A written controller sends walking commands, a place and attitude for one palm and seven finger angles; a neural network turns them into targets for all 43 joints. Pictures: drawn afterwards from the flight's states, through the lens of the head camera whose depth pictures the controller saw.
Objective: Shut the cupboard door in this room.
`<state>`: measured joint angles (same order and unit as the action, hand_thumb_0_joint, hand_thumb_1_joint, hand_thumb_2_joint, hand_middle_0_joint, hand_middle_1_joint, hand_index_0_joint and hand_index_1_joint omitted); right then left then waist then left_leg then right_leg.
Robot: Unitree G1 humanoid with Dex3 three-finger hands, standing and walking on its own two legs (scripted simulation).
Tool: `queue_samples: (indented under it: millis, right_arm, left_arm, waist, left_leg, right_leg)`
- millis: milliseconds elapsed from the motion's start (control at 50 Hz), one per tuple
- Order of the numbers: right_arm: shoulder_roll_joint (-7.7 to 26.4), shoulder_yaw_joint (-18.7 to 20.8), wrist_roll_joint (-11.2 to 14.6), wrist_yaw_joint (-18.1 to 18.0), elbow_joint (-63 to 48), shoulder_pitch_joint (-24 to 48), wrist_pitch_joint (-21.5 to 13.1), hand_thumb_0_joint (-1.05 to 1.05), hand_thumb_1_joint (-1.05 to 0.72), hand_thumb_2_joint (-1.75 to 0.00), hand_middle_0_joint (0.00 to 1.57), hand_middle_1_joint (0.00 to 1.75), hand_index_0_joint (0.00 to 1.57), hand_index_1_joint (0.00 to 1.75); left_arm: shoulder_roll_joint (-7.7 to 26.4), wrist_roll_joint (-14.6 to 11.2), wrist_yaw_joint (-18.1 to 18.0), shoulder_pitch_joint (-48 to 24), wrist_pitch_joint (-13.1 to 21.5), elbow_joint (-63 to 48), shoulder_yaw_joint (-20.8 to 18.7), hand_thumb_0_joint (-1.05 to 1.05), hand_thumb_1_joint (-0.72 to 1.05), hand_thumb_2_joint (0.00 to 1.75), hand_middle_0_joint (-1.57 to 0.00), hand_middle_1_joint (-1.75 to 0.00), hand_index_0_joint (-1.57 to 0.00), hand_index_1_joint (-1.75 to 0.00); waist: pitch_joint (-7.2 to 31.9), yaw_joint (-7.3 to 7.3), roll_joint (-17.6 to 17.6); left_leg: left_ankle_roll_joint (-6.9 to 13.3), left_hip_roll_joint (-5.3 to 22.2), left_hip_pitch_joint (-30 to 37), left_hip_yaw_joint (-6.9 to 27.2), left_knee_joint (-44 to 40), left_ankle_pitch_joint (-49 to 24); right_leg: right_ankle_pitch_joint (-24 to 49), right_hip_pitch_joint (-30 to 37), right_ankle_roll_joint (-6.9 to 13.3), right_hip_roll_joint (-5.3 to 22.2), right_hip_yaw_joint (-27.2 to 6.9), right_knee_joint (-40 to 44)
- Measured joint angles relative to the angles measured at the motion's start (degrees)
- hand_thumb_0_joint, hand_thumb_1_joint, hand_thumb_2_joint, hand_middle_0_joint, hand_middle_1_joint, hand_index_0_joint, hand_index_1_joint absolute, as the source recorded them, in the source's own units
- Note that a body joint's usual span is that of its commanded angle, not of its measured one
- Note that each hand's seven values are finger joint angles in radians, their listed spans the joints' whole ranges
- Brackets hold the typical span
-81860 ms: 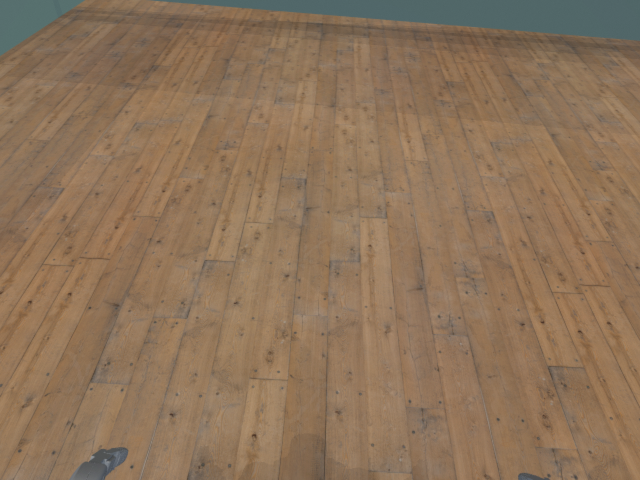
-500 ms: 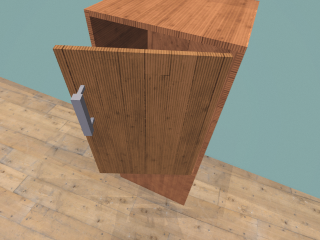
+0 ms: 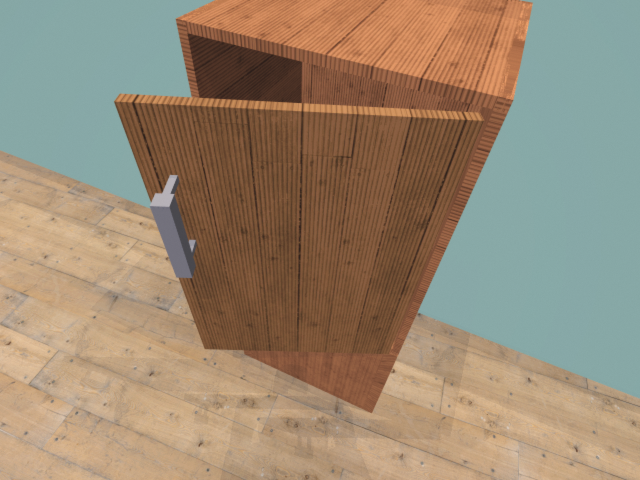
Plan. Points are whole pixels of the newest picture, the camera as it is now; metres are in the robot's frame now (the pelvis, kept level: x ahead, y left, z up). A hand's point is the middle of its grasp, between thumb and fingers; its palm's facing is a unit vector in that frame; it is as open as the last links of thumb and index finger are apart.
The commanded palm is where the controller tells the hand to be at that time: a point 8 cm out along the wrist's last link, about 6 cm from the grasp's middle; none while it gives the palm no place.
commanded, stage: look again from close up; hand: left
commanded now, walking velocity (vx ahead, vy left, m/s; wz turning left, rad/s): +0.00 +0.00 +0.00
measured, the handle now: (179, 228) +0.41 +0.23 +0.08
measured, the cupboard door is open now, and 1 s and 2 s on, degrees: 24 24 24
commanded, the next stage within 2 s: come to a stop and stand still in 0.08 s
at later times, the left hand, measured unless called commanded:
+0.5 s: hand out of the picture -0.01 +0.17 -0.18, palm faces +0.02 -0.99 -0.17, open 7.3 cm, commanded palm none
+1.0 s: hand out of the picture +0.04 +0.16 -0.18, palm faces +0.01 -0.98 -0.20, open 7.3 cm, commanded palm none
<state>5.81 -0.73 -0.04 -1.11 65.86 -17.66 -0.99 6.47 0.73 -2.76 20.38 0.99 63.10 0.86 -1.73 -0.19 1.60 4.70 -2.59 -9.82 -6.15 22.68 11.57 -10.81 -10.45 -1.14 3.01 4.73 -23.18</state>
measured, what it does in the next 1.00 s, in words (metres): stands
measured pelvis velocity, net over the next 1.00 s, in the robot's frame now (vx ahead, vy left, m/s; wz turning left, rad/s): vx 0.04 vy -0.01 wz -0.01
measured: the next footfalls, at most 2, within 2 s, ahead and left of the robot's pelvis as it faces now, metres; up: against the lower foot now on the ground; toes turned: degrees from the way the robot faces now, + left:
none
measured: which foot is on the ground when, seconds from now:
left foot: down 0.00-1.00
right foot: down 0.00-1.00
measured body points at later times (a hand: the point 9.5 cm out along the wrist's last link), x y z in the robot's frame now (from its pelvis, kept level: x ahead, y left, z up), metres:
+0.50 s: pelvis +0.01 +0.02 -0.01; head +0.02 +0.02 +0.44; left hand -0.01 +0.22 -0.17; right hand +0.00 -0.20 -0.16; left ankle +0.01 +0.06 -0.74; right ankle +0.02 -0.13 -0.74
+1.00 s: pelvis +0.04 -0.01 +0.00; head +0.06 -0.02 +0.45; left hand +0.04 +0.21 -0.16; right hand +0.04 -0.23 -0.17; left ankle +0.01 +0.06 -0.74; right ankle +0.02 -0.13 -0.74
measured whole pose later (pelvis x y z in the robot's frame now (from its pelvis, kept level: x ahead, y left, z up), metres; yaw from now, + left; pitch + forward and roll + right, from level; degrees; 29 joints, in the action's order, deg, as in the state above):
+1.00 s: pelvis +0.04 -0.01 +0.00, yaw +0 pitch -1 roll +0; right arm 8.8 -1.7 -0.5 -1.5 64.0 -16.5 -1.8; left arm 7.7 0.4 -2.5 16.2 0.6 63.5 1.0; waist -2.8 0.1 -0.9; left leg 3.7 -2.6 -7.7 -6.1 23.7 15.7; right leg -16.5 -9.7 -0.6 2.9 4.2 -26.9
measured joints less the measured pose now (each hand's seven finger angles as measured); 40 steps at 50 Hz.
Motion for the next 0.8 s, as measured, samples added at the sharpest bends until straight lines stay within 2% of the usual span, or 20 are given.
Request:
queue_samples:
  millis: [380,440,520,600,800]
  right_arm:
    - [0.1,-0.4,0.1,-0.2,-0.3,-0.1,-0.1,0.01,-0.92,-0.90,0.20,0.30,0.19,0.30]
    - [0.9,-0.5,-0.3,0.2,-3.0,-0.7,0.2,0.01,-0.92,-0.90,0.20,0.30,0.19,0.30]
    - [2.6,-0.1,-0.5,0.0,-4.8,-1.4,0.2,0.01,-0.91,-0.90,0.20,0.30,0.19,0.30]
    - [3.7,-0.2,-0.7,-0.3,-5.0,-1.1,0.1,0.01,-0.92,-0.90,0.20,0.30,0.19,0.30]
    - [4.2,-0.8,-0.5,-0.2,-4.1,0.3,-0.8,0.01,-0.92,-0.90,0.20,0.30,0.19,0.30]
  left_arm:
    - [0.0,0.2,-0.4,-0.2,0.0,0.2,0.2,0.00,0.91,0.90,-0.20,-0.30,-0.20,-0.30]
    - [0.4,0.5,-0.4,-1.0,-0.2,-0.3,0.4,0.00,0.91,0.90,-0.20,-0.30,-0.20,-0.30]
    - [0.8,0.5,0.3,-1.0,-0.6,-0.3,0.5,0.00,0.91,0.90,-0.20,-0.30,-0.20,-0.30]
    - [1.3,0.3,0.4,-0.7,-0.4,-0.1,0.3,0.00,0.91,0.90,-0.20,-0.30,-0.20,-0.30]
    - [1.6,-0.2,0.4,-2.5,-0.3,-0.2,0.2,0.00,0.91,0.90,-0.20,-0.30,-0.20,-0.30]
  waist:
    - [-0.1,0.07,0.1]
    - [-0.4,0.53,-0.3]
    - [0.8,0.45,-2.3]
    - [1.7,0.24,-3.8]
    - [0.3,0.27,-3.5]
  left_leg:
    - [0.9,-0.8,0.6,-0.4,-0.4,0.5]
    - [0.9,-0.8,-1.9,-0.1,3.2,2.2]
    - [1.5,-1.5,-2.5,-0.1,4.3,3.1]
    - [1.5,-1.7,-1.3,-0.4,3.5,3.4]
    - [0.5,-1.2,0.7,-0.7,1.3,3.3]
  right_leg:
    - [-0.5,0.5,-1.0,0.8,-0.5,0.1]
    - [-2.3,-1.9,-0.1,1.0,-0.2,-3.3]
    - [-4.1,-2.9,1.1,1.6,-0.4,-5.6]
    - [-4.4,-2.1,0.2,1.8,-0.8,-5.4]
    - [-4.8,-1.0,-0.6,1.2,-1.3,-4.5]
